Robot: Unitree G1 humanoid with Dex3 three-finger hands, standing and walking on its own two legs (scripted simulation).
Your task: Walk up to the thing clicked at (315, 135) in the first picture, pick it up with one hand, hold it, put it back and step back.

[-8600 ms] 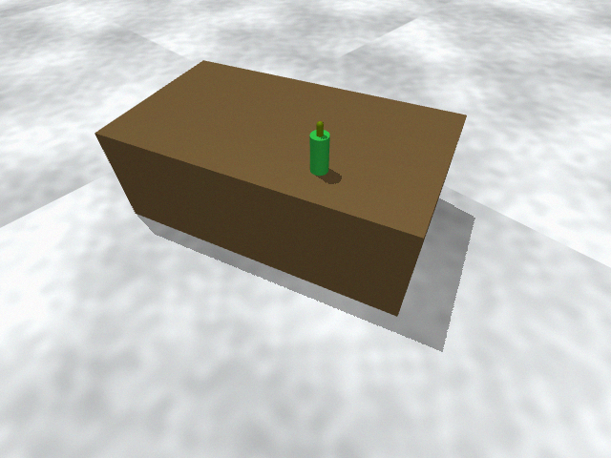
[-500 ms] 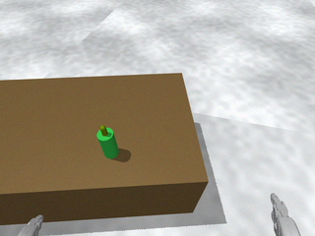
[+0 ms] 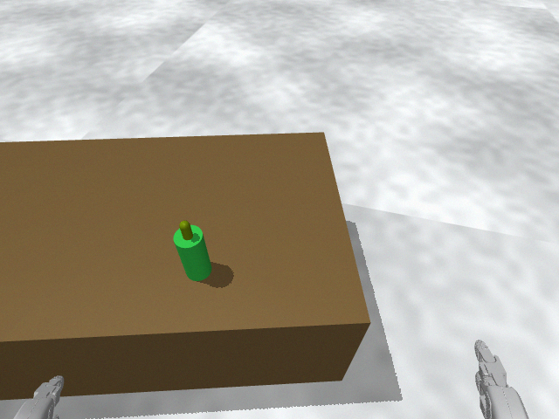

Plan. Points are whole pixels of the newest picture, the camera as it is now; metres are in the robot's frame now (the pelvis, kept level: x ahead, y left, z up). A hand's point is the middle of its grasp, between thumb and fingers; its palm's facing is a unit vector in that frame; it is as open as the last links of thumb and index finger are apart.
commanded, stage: go down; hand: left
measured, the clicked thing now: (191, 248) +0.53 +0.21 -0.17
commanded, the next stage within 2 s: none
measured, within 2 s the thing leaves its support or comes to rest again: neither
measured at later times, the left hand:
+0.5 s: hand (54, 321) +0.28 +0.33 +0.02, palm faces +0.24 -0.94 -0.25, open 17.6 cm
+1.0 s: hand (33, 260) +0.35 +0.37 +0.06, palm faces +0.25 -0.96 -0.12, open 17.4 cm
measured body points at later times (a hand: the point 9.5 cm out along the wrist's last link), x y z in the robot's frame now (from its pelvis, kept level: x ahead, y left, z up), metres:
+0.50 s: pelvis -0.01 +0.00 +0.00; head +0.03 +0.01 +0.45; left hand +0.26 +0.38 +0.03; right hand +0.14 -0.25 -0.04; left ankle +0.02 +0.13 -0.68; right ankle -0.04 -0.15 -0.68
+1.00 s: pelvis -0.01 +0.00 +0.00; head +0.06 +0.03 +0.45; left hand +0.34 +0.42 +0.07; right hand +0.13 -0.26 -0.04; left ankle +0.02 +0.13 -0.68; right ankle -0.04 -0.15 -0.68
